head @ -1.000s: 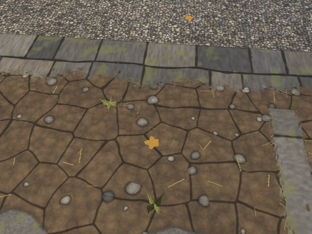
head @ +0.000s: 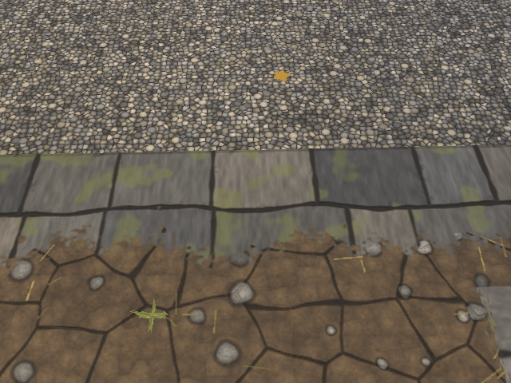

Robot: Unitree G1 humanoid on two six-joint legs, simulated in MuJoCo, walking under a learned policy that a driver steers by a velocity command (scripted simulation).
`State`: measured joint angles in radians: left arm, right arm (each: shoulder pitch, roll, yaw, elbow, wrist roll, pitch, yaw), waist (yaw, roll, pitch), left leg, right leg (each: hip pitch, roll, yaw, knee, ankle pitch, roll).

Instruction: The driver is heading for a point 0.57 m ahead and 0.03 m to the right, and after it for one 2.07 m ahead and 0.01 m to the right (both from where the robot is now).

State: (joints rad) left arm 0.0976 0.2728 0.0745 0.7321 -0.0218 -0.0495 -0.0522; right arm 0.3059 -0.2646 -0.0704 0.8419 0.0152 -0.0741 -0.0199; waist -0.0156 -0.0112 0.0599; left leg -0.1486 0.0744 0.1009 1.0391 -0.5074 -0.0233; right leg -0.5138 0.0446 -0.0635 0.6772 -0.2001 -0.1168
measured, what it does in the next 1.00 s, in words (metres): walks ahead: left foot, then right foot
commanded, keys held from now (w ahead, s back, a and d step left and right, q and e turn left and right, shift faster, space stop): w+e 0.36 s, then w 0.20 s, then w+q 0.44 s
